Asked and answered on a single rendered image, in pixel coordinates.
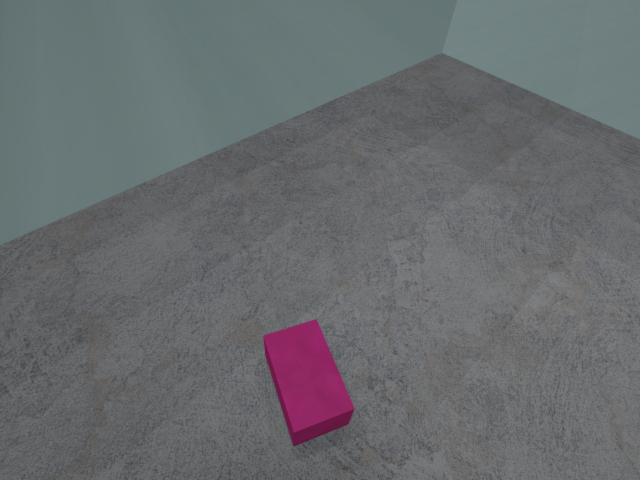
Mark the carton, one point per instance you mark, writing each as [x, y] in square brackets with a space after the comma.
[312, 395]

